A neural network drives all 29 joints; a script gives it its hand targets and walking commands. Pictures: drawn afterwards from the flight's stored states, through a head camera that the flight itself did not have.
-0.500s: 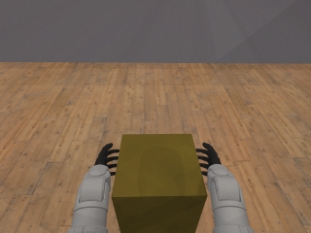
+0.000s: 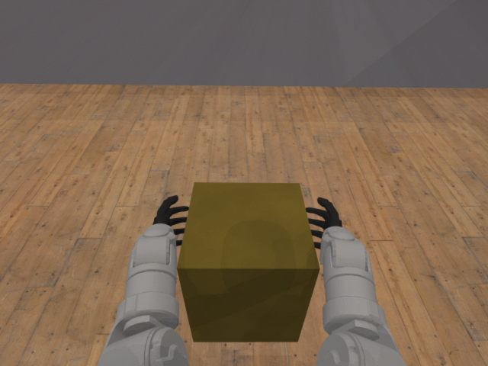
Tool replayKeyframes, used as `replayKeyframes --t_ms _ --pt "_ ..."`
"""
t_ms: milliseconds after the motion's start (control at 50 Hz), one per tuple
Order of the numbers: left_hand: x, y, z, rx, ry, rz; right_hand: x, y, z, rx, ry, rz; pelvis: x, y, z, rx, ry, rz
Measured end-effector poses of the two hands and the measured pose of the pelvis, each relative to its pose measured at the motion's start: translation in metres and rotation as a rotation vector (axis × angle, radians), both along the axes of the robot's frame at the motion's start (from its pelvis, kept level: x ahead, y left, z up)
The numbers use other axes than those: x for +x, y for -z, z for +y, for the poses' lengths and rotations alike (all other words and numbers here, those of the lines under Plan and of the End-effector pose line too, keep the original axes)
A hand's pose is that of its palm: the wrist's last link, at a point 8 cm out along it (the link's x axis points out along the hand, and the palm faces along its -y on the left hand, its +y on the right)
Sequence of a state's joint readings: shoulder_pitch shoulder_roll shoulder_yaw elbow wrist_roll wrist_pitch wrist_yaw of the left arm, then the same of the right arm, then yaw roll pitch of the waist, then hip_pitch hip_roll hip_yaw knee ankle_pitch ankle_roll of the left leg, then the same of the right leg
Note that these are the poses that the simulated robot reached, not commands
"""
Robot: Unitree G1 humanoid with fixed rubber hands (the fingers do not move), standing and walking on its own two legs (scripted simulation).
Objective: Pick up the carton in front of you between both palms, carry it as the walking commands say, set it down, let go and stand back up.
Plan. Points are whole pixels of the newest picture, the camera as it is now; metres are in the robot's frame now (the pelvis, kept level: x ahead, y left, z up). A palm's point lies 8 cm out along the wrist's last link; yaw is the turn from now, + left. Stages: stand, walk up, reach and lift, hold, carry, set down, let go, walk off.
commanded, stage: set down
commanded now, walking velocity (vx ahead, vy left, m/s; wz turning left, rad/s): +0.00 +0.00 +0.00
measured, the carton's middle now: (246, 262) +0.34 +0.00 -0.04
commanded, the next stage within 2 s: none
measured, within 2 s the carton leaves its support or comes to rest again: neither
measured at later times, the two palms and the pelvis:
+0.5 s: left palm (188, 267) +0.41 +0.14 -0.16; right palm (309, 269) +0.40 -0.16 -0.16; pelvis +0.00 +0.01 -0.09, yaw +0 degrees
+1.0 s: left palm (199, 281) +0.45 +0.13 -0.31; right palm (301, 282) +0.45 -0.17 -0.32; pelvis -0.03 +0.00 -0.22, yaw +1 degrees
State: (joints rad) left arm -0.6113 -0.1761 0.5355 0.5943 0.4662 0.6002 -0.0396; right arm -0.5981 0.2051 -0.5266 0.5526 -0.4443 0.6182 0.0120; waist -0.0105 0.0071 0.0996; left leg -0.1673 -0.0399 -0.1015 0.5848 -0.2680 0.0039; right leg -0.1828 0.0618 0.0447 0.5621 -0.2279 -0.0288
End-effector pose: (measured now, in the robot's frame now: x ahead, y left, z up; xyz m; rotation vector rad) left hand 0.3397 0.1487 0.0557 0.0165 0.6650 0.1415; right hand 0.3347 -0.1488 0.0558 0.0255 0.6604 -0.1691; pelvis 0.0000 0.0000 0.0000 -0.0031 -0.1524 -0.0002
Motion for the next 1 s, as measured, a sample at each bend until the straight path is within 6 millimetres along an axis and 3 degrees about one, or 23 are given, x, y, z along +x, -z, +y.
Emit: replayKeyframes --t_ms 120,240,380,640,780,1000 --pt "0.021 0.04 -0.002 0.023 0.016 0.046 0.02 0.041 -0.001 -0.007 -0.005 0.046 0.001 0.007 0.005 -0.001 0.003 0.116" --pt "0.03 0.113 -0.004 0.038 0.029 0.056 0.027 0.116 -0.004 -0.038 -0.023 0.056 0.0 0.02 0.01 0.008 0.008 0.322" --pt "0.043 0.192 -0.007 -0.002 0.003 0.01 0.042 0.193 -0.008 -0.019 -0.013 0.009 -0.003 0.054 0.014 0.011 0.009 0.566" --pt "0.083 0.246 -0.012 -0.034 -0.026 0.006 0.084 0.247 -0.012 0.012 0.0 0.005 0.003 0.113 0.011 0.016 0.006 0.808" --pt "0.093 0.291 -0.014 -0.024 -0.019 0.016 0.093 0.293 -0.015 0.004 -0.006 0.016 -0.004 0.148 0.007 0.022 0.0 0.897" --pt "0.111 0.368 -0.018 -0.022 -0.014 -0.002 0.111 0.371 -0.02 0.004 -0.008 -0.001 -0.029 0.217 0.003 0.028 -0.005 0.959"
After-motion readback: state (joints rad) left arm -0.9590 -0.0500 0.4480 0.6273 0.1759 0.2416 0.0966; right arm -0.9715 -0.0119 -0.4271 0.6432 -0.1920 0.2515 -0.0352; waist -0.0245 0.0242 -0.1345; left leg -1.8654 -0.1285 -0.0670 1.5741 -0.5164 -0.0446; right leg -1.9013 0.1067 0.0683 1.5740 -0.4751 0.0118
